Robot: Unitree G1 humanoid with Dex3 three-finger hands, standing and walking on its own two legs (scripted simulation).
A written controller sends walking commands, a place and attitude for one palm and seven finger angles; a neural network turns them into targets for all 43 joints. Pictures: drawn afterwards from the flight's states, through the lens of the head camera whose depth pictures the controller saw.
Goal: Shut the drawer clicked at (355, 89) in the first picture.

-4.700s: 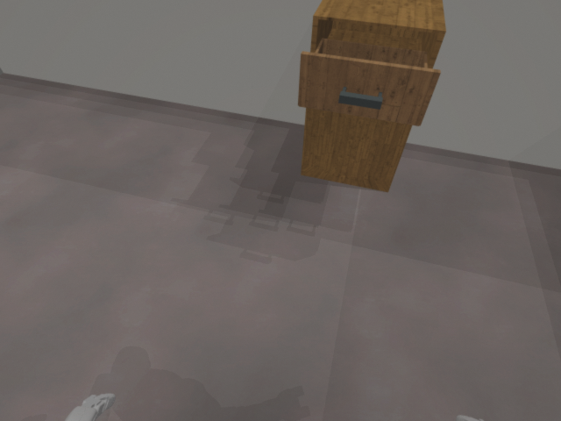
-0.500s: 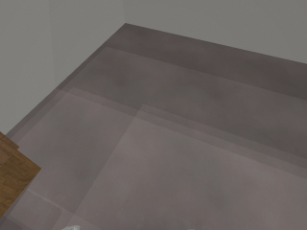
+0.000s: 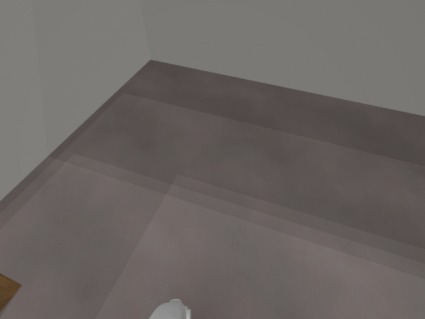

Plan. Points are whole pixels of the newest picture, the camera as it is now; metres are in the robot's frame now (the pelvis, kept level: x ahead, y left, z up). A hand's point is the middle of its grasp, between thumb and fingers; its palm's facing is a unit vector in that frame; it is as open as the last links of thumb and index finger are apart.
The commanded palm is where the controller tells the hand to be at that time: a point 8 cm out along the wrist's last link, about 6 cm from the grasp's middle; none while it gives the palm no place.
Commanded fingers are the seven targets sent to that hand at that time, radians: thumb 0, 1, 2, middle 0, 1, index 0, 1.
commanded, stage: turn to face it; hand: left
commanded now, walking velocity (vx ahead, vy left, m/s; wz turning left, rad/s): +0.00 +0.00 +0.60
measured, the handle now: out of the picture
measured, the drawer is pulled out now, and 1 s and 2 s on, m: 0.30 0.30 0.30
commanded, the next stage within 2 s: none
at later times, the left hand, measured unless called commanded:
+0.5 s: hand out of the picture +0.10 +0.29 -0.17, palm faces +0.28 -0.94 -0.20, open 7.4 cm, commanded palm none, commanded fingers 0.00 0.90 0.90 -0.20 -0.30 -0.20 -0.30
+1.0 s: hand out of the picture -0.01 +0.24 -0.15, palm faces +0.51 -0.80 -0.33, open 7.4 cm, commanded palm none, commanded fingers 0.00 0.90 0.90 -0.20 -0.30 -0.20 -0.30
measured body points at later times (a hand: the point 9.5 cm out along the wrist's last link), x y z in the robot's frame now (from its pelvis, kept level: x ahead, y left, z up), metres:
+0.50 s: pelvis +0.05 +0.06 +0.01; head +0.06 +0.11 +0.45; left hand +0.08 +0.33 -0.15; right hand +0.14 -0.17 -0.12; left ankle +0.11 +0.09 -0.73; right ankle +0.07 -0.15 -0.64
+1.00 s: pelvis +0.05 +0.01 +0.01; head +0.08 +0.02 +0.46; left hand -0.03 +0.28 -0.12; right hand +0.21 -0.22 -0.14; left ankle +0.11 +0.09 -0.73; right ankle +0.06 -0.11 -0.72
